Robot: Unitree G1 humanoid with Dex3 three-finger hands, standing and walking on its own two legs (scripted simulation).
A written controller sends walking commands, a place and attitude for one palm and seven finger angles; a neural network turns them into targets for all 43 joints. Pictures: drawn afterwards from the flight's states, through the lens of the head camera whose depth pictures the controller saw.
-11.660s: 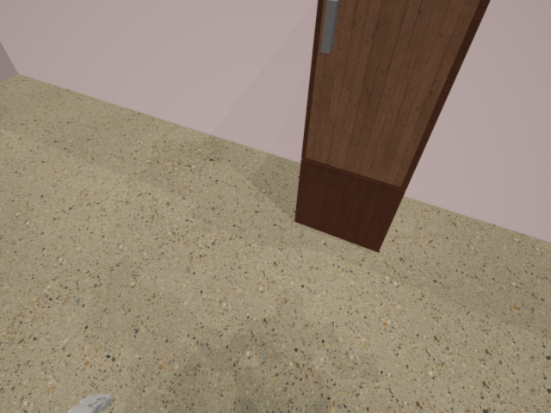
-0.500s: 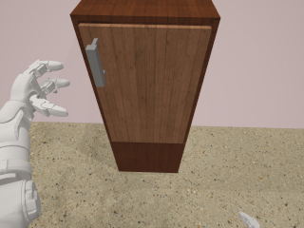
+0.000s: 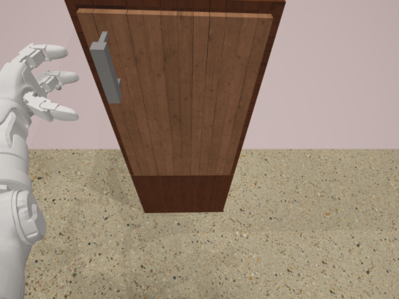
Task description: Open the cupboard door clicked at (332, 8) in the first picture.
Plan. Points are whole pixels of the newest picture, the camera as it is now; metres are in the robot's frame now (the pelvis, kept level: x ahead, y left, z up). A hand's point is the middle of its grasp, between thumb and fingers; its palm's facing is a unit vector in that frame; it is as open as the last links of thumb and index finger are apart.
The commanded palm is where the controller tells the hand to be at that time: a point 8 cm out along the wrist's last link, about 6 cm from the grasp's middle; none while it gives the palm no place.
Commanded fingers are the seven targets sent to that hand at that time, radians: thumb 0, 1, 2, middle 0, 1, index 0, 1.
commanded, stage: move the hooked fingers beside the handle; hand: left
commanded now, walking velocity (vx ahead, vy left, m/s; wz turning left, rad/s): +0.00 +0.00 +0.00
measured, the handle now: (109, 68) +0.54 +0.18 +0.16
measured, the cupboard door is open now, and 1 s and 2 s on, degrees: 0 0 0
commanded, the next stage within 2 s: slide the fingers in behind the handle in 1.04 s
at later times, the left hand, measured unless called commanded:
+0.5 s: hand (67, 79) +0.50 +0.25 +0.16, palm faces -0.02 -1.00 +0.02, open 13.9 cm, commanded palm +0.47 +0.30 +0.16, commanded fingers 0.00 -0.50 0.30 -0.30 -1.20 -0.30 -1.20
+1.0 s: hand (70, 82) +0.49 +0.24 +0.16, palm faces +0.00 -1.00 +0.00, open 14.0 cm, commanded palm +0.47 +0.30 +0.16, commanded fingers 0.00 -0.50 0.30 -0.30 -1.20 -0.30 -1.20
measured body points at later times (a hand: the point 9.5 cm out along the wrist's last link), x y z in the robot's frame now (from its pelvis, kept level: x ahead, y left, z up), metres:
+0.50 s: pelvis +0.02 +0.01 +0.00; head +0.09 +0.01 +0.44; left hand +0.49 +0.30 +0.16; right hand +0.00 -0.27 -0.11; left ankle -0.01 +0.10 -0.73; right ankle +0.00 -0.12 -0.73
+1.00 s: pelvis +0.00 +0.00 -0.01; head +0.07 +0.01 +0.44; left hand +0.48 +0.30 +0.17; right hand +0.05 -0.27 -0.11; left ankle -0.01 +0.10 -0.73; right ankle +0.00 -0.12 -0.73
